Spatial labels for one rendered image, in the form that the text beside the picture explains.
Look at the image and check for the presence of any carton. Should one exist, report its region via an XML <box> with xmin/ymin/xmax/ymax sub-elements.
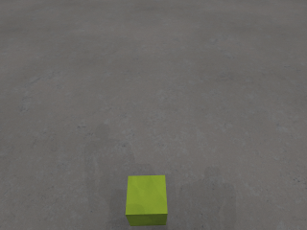
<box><xmin>125</xmin><ymin>174</ymin><xmax>168</xmax><ymax>226</ymax></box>

